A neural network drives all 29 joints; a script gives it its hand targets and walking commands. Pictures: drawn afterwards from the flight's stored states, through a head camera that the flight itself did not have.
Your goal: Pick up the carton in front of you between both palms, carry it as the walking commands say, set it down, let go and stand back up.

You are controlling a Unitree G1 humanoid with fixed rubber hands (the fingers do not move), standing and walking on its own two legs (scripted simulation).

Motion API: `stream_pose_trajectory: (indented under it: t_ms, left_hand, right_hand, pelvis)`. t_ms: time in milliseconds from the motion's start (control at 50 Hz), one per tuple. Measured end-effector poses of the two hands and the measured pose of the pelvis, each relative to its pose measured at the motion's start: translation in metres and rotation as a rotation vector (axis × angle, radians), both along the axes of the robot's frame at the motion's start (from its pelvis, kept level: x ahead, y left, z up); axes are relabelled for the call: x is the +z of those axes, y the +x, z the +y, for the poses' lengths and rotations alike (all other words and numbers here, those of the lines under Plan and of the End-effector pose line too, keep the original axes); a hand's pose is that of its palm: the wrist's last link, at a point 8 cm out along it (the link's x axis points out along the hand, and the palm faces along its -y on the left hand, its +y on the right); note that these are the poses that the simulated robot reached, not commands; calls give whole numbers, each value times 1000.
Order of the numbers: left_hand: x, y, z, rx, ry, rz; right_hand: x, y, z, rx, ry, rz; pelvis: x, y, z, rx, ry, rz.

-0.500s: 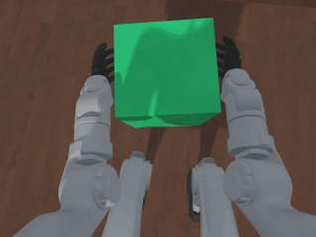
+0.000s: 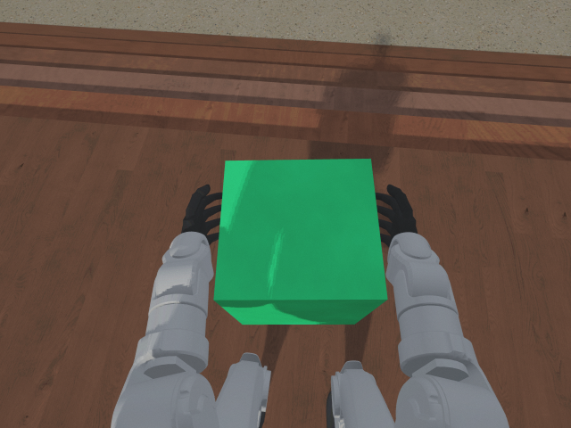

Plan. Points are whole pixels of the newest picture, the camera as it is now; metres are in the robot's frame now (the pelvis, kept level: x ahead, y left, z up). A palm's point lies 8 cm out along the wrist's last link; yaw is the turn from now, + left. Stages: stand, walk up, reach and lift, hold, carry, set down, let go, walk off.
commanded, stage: reach and lift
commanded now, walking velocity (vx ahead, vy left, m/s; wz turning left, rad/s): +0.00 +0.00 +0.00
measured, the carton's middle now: (298, 252) +0.40 +0.02 -0.10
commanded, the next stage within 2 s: hold in 1.60 s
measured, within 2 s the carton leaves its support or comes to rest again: neither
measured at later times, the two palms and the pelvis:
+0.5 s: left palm (166, 215) +0.35 +0.16 +0.12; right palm (460, 228) +0.35 -0.14 +0.12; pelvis +0.05 +0.01 +0.12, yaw +0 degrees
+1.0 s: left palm (150, 207) +0.34 +0.16 +0.16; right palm (487, 225) +0.34 -0.14 +0.16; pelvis +0.03 +0.01 +0.13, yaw +0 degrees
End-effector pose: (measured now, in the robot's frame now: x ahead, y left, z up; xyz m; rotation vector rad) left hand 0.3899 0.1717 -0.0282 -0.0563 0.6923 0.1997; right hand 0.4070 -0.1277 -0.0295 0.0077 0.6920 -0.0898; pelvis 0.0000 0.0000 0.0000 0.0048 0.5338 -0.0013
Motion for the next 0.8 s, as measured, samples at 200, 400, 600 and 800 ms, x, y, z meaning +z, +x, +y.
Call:
stream_pose_trajectory:
  t_ms: [200, 400, 600, 800]
  left_hand:
    - [60, -15, -6, -26, 4, -1]
    - [119, -30, -10, -45, 4, -8]
    - [174, -44, -14, -77, 27, -39]
    - [185, -53, -15, -91, 32, -5]
  right_hand:
    - [60, -22, -6, -24, 0, -2]
    - [120, -43, -10, -37, -3, -8]
    - [175, -60, -14, -33, -24, -40]
    - [187, -71, -16, -36, -29, -5]
  pelvis:
    - [54, 20, 2, -3, 0, -138]
    - [101, 40, 4, -3, -2, -311]
    - [128, 49, 6, 0, -5, -501]
    - [132, 39, 8, -4, -6, -602]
